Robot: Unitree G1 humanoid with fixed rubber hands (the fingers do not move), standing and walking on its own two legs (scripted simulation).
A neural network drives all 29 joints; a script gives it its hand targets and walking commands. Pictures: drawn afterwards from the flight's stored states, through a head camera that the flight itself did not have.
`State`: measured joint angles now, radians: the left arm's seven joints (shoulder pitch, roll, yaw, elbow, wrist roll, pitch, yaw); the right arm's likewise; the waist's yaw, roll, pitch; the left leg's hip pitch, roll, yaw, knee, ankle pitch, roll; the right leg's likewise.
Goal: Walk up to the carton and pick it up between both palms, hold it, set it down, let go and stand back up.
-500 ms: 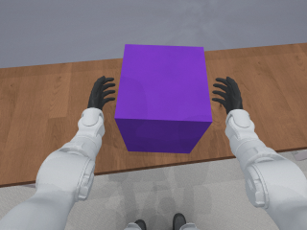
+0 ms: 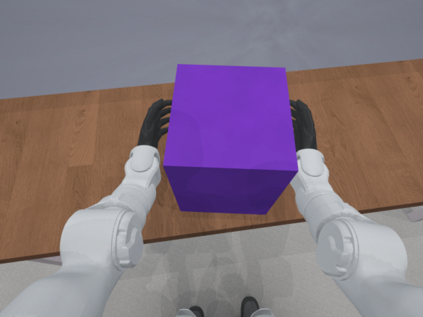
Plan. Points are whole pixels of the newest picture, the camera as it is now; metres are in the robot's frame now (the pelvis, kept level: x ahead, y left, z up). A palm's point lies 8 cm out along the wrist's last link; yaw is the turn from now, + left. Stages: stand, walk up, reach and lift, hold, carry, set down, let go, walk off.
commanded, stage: reach and lift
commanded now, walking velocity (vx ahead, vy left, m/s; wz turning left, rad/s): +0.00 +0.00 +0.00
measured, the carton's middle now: (226, 148) +0.46 +0.00 -0.03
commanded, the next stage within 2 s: none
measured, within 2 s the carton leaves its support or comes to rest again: leaves its support in 1.84 s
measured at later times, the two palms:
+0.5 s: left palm (153, 142) +0.44 +0.15 +0.01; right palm (304, 145) +0.44 -0.14 +0.01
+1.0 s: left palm (153, 144) +0.44 +0.15 +0.01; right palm (304, 147) +0.44 -0.14 +0.01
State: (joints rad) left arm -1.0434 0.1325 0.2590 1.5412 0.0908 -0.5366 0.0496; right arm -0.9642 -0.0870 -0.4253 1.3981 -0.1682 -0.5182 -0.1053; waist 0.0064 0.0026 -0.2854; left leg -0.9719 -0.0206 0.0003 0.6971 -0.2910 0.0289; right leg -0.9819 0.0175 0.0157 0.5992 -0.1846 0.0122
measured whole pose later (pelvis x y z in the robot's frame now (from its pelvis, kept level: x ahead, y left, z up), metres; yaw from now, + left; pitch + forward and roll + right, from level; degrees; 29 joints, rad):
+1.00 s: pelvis +0.00 +0.00 +0.01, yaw +0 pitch +28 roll -2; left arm -1.03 0.10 0.38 1.53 0.21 -0.57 0.14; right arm -0.95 -0.04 -0.63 1.37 -0.40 -0.56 -0.13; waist 0.01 0.00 -0.20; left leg -0.89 -0.02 0.00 0.69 -0.29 0.02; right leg -0.90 0.02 0.02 0.60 -0.19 0.01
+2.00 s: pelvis -0.02 -0.01 +0.00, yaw +0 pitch +27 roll -1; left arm -0.94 0.06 0.31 1.54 0.05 -0.59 0.12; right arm -0.88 -0.02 -0.62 1.37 -0.39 -0.56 -0.14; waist 0.01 0.00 -0.26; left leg -0.89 -0.02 0.00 0.69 -0.27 0.02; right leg -0.90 0.02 0.02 0.60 -0.17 0.01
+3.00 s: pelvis -0.02 -0.02 +0.03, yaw +1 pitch +5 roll +0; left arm -0.90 0.08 0.14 1.29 -0.02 -0.03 0.16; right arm -0.87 -0.05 -0.29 1.16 -0.04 0.01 -0.16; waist -0.01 0.03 -0.22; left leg -0.39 -0.02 0.00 0.56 -0.26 0.02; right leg -0.43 0.02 0.02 0.51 -0.17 0.01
